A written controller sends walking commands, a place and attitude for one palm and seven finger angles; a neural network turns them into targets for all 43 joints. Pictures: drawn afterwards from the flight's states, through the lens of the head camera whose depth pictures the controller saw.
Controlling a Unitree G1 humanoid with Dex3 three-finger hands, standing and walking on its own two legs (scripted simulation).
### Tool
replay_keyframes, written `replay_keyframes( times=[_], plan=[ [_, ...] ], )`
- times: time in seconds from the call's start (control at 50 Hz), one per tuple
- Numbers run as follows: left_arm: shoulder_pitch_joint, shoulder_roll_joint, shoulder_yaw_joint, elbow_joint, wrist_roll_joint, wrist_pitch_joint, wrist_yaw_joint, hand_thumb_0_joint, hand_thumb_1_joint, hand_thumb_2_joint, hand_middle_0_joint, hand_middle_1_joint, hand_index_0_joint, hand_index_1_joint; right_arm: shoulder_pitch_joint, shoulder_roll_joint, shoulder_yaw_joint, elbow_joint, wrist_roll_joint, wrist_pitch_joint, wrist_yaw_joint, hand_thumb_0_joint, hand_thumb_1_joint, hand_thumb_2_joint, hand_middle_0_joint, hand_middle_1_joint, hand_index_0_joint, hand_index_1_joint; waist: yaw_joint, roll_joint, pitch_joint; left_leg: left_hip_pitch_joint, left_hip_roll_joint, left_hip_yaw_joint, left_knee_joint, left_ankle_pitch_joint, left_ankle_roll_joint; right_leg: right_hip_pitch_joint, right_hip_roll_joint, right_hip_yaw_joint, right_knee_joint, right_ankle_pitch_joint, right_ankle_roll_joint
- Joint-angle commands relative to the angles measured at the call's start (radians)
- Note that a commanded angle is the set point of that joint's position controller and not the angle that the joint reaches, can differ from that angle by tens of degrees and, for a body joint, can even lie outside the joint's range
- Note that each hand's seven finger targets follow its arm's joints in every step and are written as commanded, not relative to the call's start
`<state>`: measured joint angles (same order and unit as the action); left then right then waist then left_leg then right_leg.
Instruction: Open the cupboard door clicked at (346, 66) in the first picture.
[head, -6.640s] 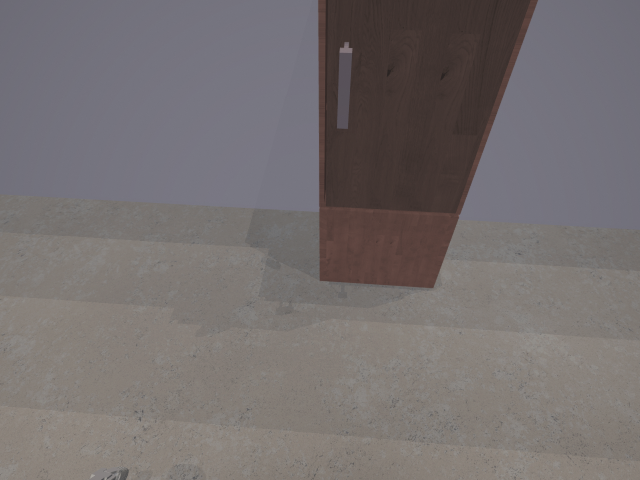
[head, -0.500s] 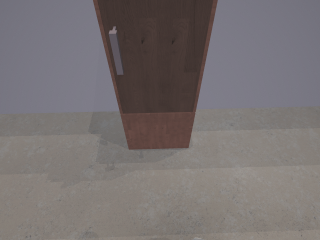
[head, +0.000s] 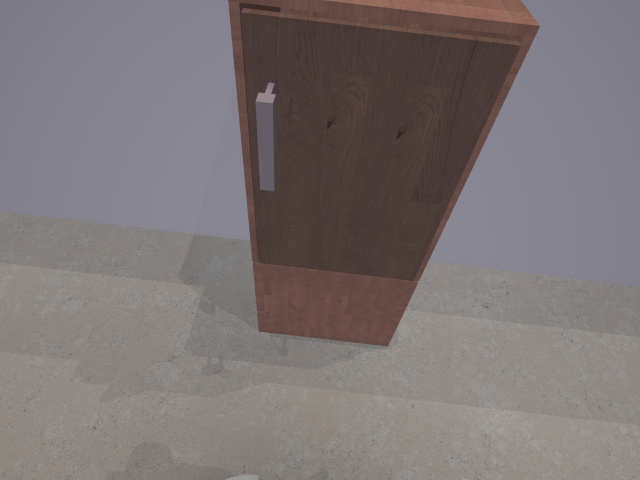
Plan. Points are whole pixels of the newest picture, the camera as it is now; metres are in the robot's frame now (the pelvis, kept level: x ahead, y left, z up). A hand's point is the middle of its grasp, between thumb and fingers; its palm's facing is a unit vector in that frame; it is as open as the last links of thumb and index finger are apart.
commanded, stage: come to a stop and stand still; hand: left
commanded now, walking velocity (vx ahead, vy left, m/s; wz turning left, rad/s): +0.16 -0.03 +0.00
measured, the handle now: (269, 138) +0.62 +0.16 +0.07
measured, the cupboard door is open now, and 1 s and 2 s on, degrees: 0 0 0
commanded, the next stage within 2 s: look again from close up in 1.00 s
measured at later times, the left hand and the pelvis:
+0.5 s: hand out of the picture +0.12 +0.15 -0.15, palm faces +0.04 -0.96 -0.28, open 7.3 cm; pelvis +0.05 -0.04 +0.01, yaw +1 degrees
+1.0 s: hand out of the picture +0.01 +0.18 -0.16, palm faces +0.07 -0.98 -0.17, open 7.3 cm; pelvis +0.02 -0.01 +0.02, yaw +2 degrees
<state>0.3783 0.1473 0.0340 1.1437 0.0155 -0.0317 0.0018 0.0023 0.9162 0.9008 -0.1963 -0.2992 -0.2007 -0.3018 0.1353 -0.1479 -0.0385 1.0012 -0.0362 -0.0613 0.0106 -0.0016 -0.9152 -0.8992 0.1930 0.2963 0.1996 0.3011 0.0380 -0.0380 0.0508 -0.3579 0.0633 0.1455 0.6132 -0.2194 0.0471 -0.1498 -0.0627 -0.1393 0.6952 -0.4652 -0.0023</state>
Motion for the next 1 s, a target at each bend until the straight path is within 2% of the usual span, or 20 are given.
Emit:
replay_keyframes(
  times=[0.0,0.08,0.24,0.3,0.32,0.34,0.36,0.4,0.44,0.48,0.62,0.7,0.72,0.74,0.76,0.78,0.8,0.88,0.94,0.98],
  plan=[
    [-0.069,0.073,0.019,-0.102,0.002,-0.016,0.003,0.0,0.9,0.9,-0.2,-0.3,-0.2,-0.3,0.261,-0.192,-0.039,0.041,0.012,0.011,-0.037,0.0,-0.9,-0.9,0.2,0.3,0.2,0.3,-0.11,0.213,-0.041,0.309,0.35,-0.446,-0.368,0.095,0.161,-0.453,-0.029,0.102,0.491,-0.047,-0.015],
    [0.022,0.002,0.006,-0.045,0.0,0.018,0.011,0.0,0.9,0.9,-0.2,-0.3,-0.2,-0.3,0.11,-0.084,-0.004,0.018,0.017,-0.006,-0.051,0.0,-0.9,-0.9,0.2,0.3,0.2,0.3,-0.01,0.132,-0.063,0.16,0.222,-0.149,-0.332,0.579,0.088,-0.233,-0.054,0.12,0.257,0.118,0.035],
    [-0.052,0.082,0.024,-0.112,0.006,0.06,0.027,0.0,0.9,0.9,-0.2,-0.3,-0.2,-0.3,0.103,-0.166,-0.045,0.031,0.016,0.054,-0.058,0.0,-0.9,-0.9,0.2,0.3,0.2,0.3,-0.029,0.209,-0.036,0.2,0.245,-0.165,-0.232,0.677,0.102,-0.171,-0.002,0.069,0.008,0.127,0.024],
    [-0.022,0.098,0.036,-0.124,0.008,0.054,0.027,0.0,0.9,0.9,-0.2,-0.3,-0.2,-0.3,0.068,-0.168,-0.057,0.013,0.015,0.071,-0.052,0.0,-0.9,-0.9,0.2,0.3,0.2,0.3,0.003,0.186,-0.049,0.146,0.201,-0.141,-0.141,0.475,0.05,-0.074,-0.011,0.069,-0.161,0.322,0.017],
    [-0.021,0.134,0.039,-0.129,0.012,0.043,0.029,0.0,0.9,0.9,-0.2,-0.3,-0.2,-0.3,0.086,-0.138,-0.056,0.008,0.019,0.075,-0.047,0.0,-0.9,-0.9,0.2,0.3,0.2,0.3,-0.001,0.07,-0.071,0.118,0.128,-0.097,-0.054,0.312,0.001,-0.028,-0.067,0.129,-0.239,0.557,0.005],
    [-0.043,0.198,0.046,-0.143,0.021,0.032,0.035,0.0,0.9,0.9,-0.2,-0.3,-0.2,-0.3,0.133,-0.085,-0.049,-0.001,0.026,0.077,-0.039,0.0,-0.9,-0.9,0.2,0.3,0.2,0.3,-0.024,-0.128,-0.088,0.009,0.011,-0.028,0.094,0.008,-0.054,0.036,-0.231,0.3,-0.264,0.865,-0.063],
    [-0.03,0.228,0.047,-0.147,0.013,0.03,0.032,0.0,0.9,0.9,-0.2,-0.3,-0.2,-0.3,0.113,-0.065,-0.046,-0.012,0.03,0.092,-0.039,0.0,-0.9,-0.9,0.2,0.3,0.2,0.3,0.002,-0.178,-0.096,-0.018,-0.056,-0.066,0.257,-0.372,-0.068,0.003,-0.352,0.357,-0.303,1.047,-0.168],
    [-0.103,0.212,0.048,-0.163,0.01,0.031,0.039,0.0,0.9,0.9,-0.2,-0.3,-0.2,-0.3,0.105,-0.08,-0.048,-0.004,0.027,0.116,-0.043,0.0,-0.9,-0.9,0.2,0.3,0.2,0.3,-0.018,-0.157,-0.106,-0.05,-0.051,-0.178,0.48,-0.37,-0.068,-0.049,-0.329,0.362,-0.329,0.891,-0.218],
    [-0.159,0.192,0.047,-0.187,0.008,0.033,0.045,0.0,0.9,0.9,-0.2,-0.3,-0.2,-0.3,0.122,-0.092,-0.048,0.008,0.023,0.116,-0.035,0.0,-0.9,-0.9,0.2,0.3,0.2,0.3,-0.032,-0.074,-0.098,-0.093,-0.037,-0.183,0.551,-0.276,-0.08,-0.036,-0.283,0.299,-0.318,0.794,-0.196],
    [-0.162,0.195,0.049,-0.199,0.009,0.031,0.045,0.0,0.9,0.9,-0.2,-0.3,-0.2,-0.3,0.123,-0.097,-0.047,0.005,0.019,0.117,-0.027,0.0,-0.9,-0.9,0.2,0.3,0.2,0.3,-0.026,-0.099,-0.102,-0.103,-0.038,-0.18,0.536,-0.221,-0.093,-0.03,-0.26,0.274,-0.339,0.675,-0.171],
    [-0.121,0.221,0.061,-0.188,0.02,0.035,0.034,0.0,0.9,0.9,-0.2,-0.3,-0.2,-0.3,0.09,-0.089,-0.028,-0.022,0.022,0.096,-0.013,0.0,-0.9,-0.9,0.2,0.3,0.2,0.3,0.019,-0.15,-0.088,-0.01,-0.039,-0.12,0.161,-0.243,-0.082,-0.013,-0.236,0.319,-0.432,0.267,-0.165],
    [-0.164,0.21,0.055,-0.176,0.011,0.042,0.03,0.0,0.9,0.9,-0.2,-0.3,-0.2,-0.3,0.22,-0.071,-0.013,0.023,0.021,0.081,-0.019,0.0,-0.9,-0.9,0.2,0.3,0.2,0.3,-0.039,-0.144,-0.095,0.206,-0.056,-0.075,-0.121,-0.127,-0.061,-0.137,-0.172,0.276,-0.456,0.048,-0.103],
    [-0.186,0.19,0.048,-0.174,0.006,0.046,0.029,0.0,0.9,0.9,-0.2,-0.3,-0.2,-0.3,0.272,-0.072,-0.009,0.046,0.021,0.074,-0.022,0.0,-0.9,-0.9,0.2,0.3,0.2,0.3,-0.065,-0.106,-0.082,0.292,-0.046,-0.084,-0.222,-0.082,-0.055,-0.212,-0.142,0.244,-0.425,-0.017,-0.066],
    [-0.173,0.148,0.037,-0.172,0.0,0.051,0.025,0.0,0.9,0.9,-0.2,-0.3,-0.2,-0.3,0.277,-0.096,-0.009,0.048,0.016,0.067,-0.024,0.0,-0.9,-0.9,0.2,0.3,0.2,0.3,-0.059,0.036,-0.053,0.284,0.017,-0.196,-0.308,-0.164,-0.03,-0.281,-0.073,0.202,-0.34,-0.059,-0.028],
    [-0.157,0.095,0.026,-0.179,-0.007,0.053,0.019,0.0,0.9,0.9,-0.2,-0.3,-0.2,-0.3,0.253,-0.145,-0.014,0.033,0.005,0.061,-0.029,0.0,-0.9,-0.9,0.2,0.3,0.2,0.3,-0.049,0.216,0.001,0.147,0.143,-0.355,-0.434,-0.366,0.014,-0.271,-0.004,0.119,-0.242,0.01,0.007],
    [-0.171,0.085,0.024,-0.178,-0.004,0.054,0.012,0.0,0.9,0.9,-0.2,-0.3,-0.2,-0.3,0.19,-0.178,-0.015,0.013,0.002,0.06,-0.036,0.0,-0.9,-0.9,0.2,0.3,0.2,0.3,-0.041,0.285,0.062,-0.014,0.216,-0.461,-0.538,-0.518,0.055,-0.219,0.029,0.065,-0.128,0.094,0.021],
    [-0.173,0.084,0.024,-0.157,0.009,0.059,0.01,0.0,0.9,0.9,-0.2,-0.3,-0.2,-0.3,0.127,-0.175,-0.013,0.005,0.006,0.055,-0.039,0.0,-0.9,-0.9,0.2,0.3,0.2,0.3,-0.03,0.329,0.107,-0.078,0.226,-0.47,-0.58,-0.529,0.067,-0.188,0.025,0.083,-0.023,0.114,0.021],
    [-0.099,0.07,0.017,-0.109,0.013,0.045,-0.006,0.0,0.9,0.9,-0.2,-0.3,-0.2,-0.3,0.138,-0.146,-0.003,0.022,0.012,0.04,-0.053,0.0,-0.9,-0.9,0.2,0.3,0.2,0.3,-0.021,0.19,0.087,0.124,0.173,-0.334,-0.49,-0.201,0.077,-0.302,0.026,0.113,0.115,0.097,0.017],
    [-0.154,0.058,0.005,-0.112,0.003,0.03,-0.006,0.0,0.9,0.9,-0.2,-0.3,-0.2,-0.3,0.229,-0.132,-0.006,0.064,0.011,0.034,-0.059,0.0,-0.9,-0.9,0.2,0.3,0.2,0.3,-0.069,0.158,0.042,0.272,0.189,-0.314,-0.397,0.175,0.098,-0.295,0.019,0.106,-0.014,0.062,0.026],
    [-0.117,0.047,-0.002,-0.095,-0.005,0.027,0.001,0.0,0.9,0.9,-0.2,-0.3,-0.2,-0.3,0.24,-0.142,-0.008,0.083,0.013,0.035,-0.064,0.0,-0.9,-0.9,0.2,0.3,0.2,0.3,-0.059,0.174,-0.021,0.324,0.18,-0.29,-0.309,0.408,0.094,-0.205,0.028,0.089,-0.155,0.089,0.027]
  ],
)
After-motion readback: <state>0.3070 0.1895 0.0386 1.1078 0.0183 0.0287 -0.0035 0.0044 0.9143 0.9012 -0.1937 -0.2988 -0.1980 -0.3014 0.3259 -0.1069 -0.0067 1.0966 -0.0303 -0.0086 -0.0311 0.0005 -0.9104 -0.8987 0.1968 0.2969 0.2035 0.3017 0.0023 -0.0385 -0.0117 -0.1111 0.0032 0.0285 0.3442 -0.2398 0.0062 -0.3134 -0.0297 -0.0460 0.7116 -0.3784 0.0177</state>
